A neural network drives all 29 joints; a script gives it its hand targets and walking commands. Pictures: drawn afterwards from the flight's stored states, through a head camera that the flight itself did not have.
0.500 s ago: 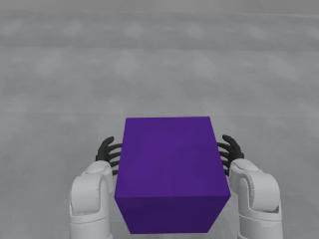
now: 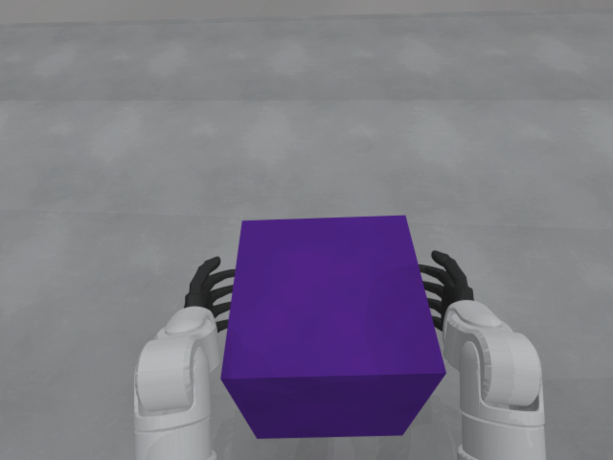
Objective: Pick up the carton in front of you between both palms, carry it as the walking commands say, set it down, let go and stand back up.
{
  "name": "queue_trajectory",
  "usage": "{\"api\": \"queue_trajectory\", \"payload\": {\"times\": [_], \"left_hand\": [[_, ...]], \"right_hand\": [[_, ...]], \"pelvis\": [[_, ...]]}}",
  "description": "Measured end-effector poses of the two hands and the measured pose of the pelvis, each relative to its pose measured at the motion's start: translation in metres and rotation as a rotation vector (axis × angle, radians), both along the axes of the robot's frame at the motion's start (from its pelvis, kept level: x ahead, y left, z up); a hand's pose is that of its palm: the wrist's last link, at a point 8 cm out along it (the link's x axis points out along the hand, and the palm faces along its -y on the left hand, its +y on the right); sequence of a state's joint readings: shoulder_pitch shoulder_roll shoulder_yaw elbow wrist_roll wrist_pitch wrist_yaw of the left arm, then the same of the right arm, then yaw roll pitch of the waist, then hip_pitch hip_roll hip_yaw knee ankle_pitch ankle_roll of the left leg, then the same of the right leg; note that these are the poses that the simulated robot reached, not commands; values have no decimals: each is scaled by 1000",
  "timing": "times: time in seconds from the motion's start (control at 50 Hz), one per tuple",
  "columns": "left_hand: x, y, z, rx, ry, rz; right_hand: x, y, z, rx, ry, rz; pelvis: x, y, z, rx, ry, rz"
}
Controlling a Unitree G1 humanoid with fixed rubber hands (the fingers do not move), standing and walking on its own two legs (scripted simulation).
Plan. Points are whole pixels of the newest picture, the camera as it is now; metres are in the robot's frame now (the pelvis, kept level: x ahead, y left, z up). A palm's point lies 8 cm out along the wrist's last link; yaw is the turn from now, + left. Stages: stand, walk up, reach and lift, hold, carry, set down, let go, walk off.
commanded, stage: carry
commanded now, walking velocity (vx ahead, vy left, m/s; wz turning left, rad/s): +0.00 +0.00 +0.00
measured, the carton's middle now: (326, 333) +0.28 +0.00 -0.01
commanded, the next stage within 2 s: hold in 1.94 s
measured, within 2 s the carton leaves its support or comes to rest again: neither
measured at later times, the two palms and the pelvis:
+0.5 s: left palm (202, 280) +0.34 +0.17 +0.04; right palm (421, 274) +0.34 -0.13 +0.04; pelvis +0.07 +0.02 -0.01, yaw -1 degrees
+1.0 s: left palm (200, 289) +0.33 +0.17 +0.04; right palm (421, 283) +0.33 -0.13 +0.04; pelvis +0.04 +0.03 -0.01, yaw -1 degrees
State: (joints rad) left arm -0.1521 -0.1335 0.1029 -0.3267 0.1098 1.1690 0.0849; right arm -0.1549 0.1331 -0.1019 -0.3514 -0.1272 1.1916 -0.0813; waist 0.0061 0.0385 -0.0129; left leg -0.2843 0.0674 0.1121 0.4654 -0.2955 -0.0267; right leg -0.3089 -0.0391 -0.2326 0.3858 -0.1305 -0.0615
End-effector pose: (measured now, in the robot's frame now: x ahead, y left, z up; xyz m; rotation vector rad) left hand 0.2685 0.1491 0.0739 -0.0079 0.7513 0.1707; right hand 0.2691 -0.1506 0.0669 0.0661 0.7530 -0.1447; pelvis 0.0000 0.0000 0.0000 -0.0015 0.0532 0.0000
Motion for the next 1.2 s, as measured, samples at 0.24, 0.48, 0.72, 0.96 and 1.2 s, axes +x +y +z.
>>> {"api": "queue_trajectory", "payload": {"times": [0.24,0.48,0.72,0.96,1.2], "left_hand": [[65,15,4,-23,-56,-18],[74,21,-31,13,-27,-42],[74,22,-47,48,-57,-70],[66,22,-37,38,-113,-61],[49,25,-40,40,-86,-62]], "right_hand": [[62,15,14,-52,-56,3],[70,21,-24,-72,-27,23],[70,23,-40,-106,-59,51],[62,23,-30,-98,-114,38],[46,25,-32,-101,-87,43]], "pelvis": [[67,16,-6,-2,6,-11],[73,23,-11,-2,10,-12],[57,24,-9,-3,-14,-11],[40,25,-6,-1,-16,-10],[29,27,-6,-1,-22,-10]]}}
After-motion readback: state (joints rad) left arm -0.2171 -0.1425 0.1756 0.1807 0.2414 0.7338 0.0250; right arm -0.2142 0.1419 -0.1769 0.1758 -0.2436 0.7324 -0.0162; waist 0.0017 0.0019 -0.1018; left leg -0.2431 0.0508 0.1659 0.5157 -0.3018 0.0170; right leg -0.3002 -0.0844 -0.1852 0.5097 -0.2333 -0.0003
